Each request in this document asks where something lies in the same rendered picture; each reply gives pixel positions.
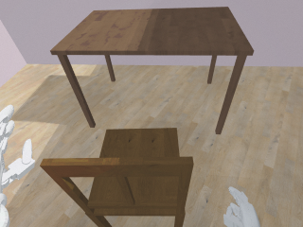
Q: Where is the robot left forearm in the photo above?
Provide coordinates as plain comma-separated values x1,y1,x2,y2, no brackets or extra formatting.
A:
0,192,10,227

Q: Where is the chair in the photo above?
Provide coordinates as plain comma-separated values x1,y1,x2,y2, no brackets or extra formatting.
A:
40,128,194,227

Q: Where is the right robot hand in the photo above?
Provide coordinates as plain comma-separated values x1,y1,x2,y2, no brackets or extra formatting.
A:
223,186,260,227

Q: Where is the table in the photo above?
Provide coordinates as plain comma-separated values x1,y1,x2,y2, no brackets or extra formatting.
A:
50,7,254,134

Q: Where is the left robot hand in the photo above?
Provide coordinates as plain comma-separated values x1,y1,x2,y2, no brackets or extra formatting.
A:
0,104,35,193

